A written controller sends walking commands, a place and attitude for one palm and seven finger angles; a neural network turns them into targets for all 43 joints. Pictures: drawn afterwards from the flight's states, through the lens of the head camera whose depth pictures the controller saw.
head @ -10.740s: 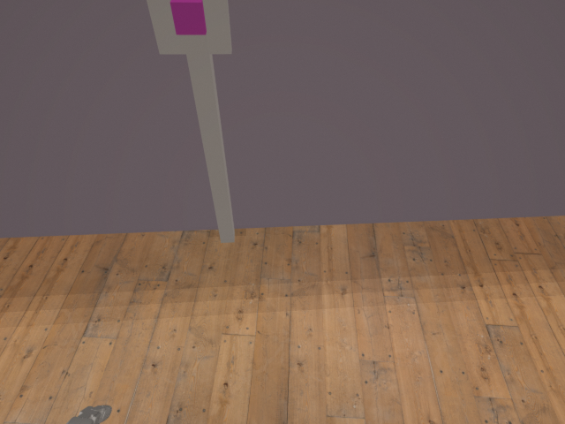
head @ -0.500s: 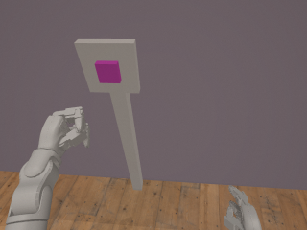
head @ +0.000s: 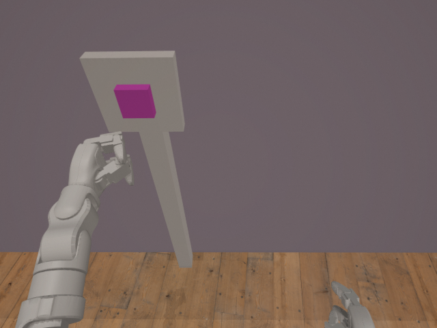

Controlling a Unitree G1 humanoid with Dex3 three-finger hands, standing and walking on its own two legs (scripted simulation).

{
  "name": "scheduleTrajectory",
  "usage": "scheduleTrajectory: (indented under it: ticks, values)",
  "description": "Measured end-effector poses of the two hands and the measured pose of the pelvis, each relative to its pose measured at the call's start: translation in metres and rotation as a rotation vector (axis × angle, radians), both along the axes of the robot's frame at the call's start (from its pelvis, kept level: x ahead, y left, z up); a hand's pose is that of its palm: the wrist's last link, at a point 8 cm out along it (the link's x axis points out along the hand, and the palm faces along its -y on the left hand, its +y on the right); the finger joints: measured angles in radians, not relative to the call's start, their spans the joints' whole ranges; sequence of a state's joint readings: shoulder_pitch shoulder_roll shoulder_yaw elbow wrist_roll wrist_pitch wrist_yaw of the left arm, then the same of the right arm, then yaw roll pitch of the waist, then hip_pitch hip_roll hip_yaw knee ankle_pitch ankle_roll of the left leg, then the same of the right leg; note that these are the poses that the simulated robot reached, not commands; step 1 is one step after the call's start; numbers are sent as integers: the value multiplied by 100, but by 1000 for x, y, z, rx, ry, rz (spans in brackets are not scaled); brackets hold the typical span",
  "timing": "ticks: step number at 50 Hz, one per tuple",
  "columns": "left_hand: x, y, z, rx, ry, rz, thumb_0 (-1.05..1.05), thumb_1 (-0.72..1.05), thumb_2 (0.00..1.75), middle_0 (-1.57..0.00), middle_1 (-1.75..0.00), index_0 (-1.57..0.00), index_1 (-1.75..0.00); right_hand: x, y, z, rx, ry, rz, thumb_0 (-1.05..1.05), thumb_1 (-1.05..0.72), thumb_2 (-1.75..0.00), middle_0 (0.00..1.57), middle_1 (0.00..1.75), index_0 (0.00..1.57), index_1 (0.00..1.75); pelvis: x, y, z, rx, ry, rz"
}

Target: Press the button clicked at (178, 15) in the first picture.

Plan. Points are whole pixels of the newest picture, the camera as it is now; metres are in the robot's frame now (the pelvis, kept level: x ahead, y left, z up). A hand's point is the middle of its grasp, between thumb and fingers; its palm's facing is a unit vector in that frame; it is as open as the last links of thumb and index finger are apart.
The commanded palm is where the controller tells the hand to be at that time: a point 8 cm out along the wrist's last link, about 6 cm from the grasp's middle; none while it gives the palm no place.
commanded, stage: aim a knuckle at the button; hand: left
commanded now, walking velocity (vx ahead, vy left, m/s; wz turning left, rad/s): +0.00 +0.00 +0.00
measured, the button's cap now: (136, 100) +0.51 +0.21 +0.17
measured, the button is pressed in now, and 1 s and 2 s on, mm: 0 0 6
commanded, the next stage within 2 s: press the button with the knuckle in 1.10 s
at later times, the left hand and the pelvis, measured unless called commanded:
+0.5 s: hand (146, 141) +0.41 +0.17 +0.14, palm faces +0.07 -1.00 -0.01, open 3.1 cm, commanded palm +0.38 +0.23 +0.14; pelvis -0.01 +0.00 +0.00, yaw -1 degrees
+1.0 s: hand (147, 143) +0.42 +0.17 +0.14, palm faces +0.08 -1.00 -0.01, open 3.1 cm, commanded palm +0.39 +0.23 +0.14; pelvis +0.00 +0.01 +0.00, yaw -1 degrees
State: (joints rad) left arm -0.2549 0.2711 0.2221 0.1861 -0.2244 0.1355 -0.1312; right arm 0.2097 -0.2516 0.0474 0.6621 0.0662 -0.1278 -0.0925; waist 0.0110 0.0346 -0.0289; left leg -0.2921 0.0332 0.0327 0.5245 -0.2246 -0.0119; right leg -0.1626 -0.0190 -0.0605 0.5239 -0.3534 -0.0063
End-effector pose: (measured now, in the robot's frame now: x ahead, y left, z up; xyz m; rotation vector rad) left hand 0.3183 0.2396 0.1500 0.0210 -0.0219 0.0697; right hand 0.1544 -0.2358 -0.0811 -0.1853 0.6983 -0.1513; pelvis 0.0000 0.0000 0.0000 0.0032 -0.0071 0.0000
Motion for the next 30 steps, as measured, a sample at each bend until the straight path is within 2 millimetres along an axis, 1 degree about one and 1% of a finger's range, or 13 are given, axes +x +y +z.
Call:
scheduleTrajectory:
  ticks: [6, 11, 17, 23, 30]
  values:
    - [15, -4, 0, -1, 8, 7, 2, 90, 90, -130, -150, -130, -150, -8, 1, -4, 9, 30, -14, 1, -90, -90, 21, 30, 20, 30, -1, 2, 0, -2, 6, -2]
    - [30, -7, -3, -7, 21, 6, 2, 90, 90, -130, -150, -130, -150, -19, 0, -9, 6, 74, -28, 1, -90, -90, 21, 30, 20, 30, -3, 2, -1, -4, 15, -2]
    - [50, -8, -3, -8, 28, 12, 2, 90, 90, -130, -150, -130, -150, -39, -5, -16, -1, 135, -58, 1, -90, -90, 21, 30, 20, 30, -5, 3, -2, -7, 31, -5]
    - [66, -15, -3, -12, 17, 0, 2, 90, 90, -129, -150, -130, -150, -62, -11, -23, -4, 202, -92, 1, -90, -90, 21, 30, 20, 30, -5, 4, -3, -9, 49, -9]
    - [73, -15, -12, -13, 27, 7, 2, 90, 90, -129, -150, -130, -150, -82, -16, -27, 1, 250, -133, 1, -90, -90, 21, 30, 20, 30, -3, 5, -3, -7, 62, -25]
